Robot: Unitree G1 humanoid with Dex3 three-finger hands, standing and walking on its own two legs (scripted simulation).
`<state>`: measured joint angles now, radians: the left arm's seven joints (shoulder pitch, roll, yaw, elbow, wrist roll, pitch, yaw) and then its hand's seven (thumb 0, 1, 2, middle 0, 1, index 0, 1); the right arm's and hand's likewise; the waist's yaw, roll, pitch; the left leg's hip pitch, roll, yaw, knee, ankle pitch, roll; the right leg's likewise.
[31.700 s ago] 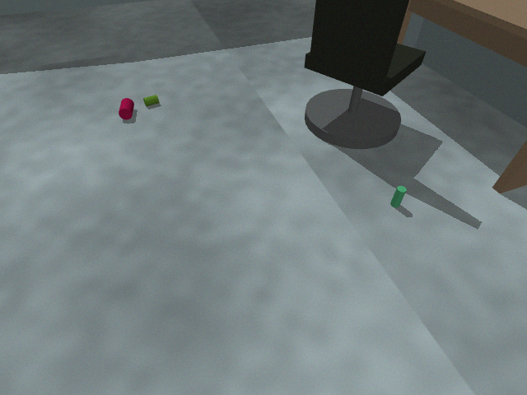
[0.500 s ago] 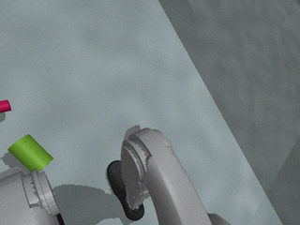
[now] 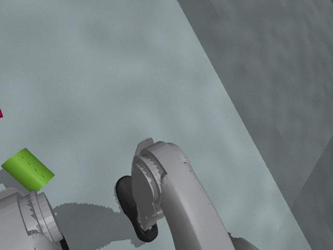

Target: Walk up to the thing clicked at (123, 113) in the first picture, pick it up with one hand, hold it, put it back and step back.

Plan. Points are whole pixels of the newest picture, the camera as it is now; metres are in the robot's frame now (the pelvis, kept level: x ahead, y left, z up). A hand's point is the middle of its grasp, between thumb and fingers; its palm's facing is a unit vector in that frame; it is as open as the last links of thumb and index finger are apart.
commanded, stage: open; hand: left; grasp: from above
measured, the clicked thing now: out of the picture +0.47 +0.28 -0.27
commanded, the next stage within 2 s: withdraw in 0.24 s
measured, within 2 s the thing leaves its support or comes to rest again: neither
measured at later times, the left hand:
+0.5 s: hand out of the picture +0.46 +0.30 -0.24, palm faces -0.39 -0.12 -0.91, open 13.7 cm
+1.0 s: hand out of the picture +0.43 +0.29 -0.05, palm faces -0.47 -0.10 -0.88, open 13.6 cm
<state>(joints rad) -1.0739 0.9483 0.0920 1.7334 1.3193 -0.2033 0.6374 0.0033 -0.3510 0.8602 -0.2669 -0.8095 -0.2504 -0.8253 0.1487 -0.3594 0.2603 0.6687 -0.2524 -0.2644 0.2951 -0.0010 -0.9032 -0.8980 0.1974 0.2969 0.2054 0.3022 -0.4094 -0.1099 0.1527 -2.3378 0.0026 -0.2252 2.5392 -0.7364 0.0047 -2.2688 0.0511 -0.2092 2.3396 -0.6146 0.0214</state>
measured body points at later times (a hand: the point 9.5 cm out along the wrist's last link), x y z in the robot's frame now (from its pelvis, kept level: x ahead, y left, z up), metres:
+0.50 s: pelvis +0.00 +0.00 +0.00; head +0.27 +0.12 +0.34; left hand +0.47 +0.30 -0.18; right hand +0.04 -0.25 -0.05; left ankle +0.06 +0.12 -0.27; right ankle +0.12 -0.11 -0.27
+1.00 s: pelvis -0.01 -0.01 +0.08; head +0.20 +0.06 +0.47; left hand +0.45 +0.29 +0.00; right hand +0.11 -0.27 -0.04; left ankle +0.06 +0.12 -0.27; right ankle +0.12 -0.11 -0.27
